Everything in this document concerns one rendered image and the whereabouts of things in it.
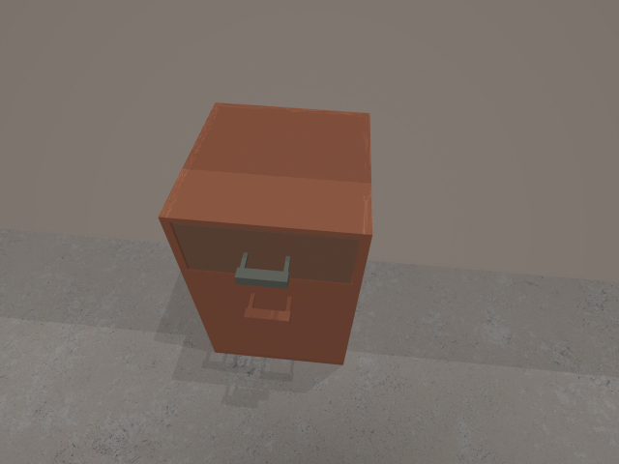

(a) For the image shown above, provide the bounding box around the handle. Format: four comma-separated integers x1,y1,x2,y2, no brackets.
235,252,290,289
244,307,291,326

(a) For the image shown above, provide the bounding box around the cabinet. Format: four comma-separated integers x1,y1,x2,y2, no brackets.
158,102,372,365

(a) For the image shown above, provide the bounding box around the drawer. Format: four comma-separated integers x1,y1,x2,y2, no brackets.
172,222,359,283

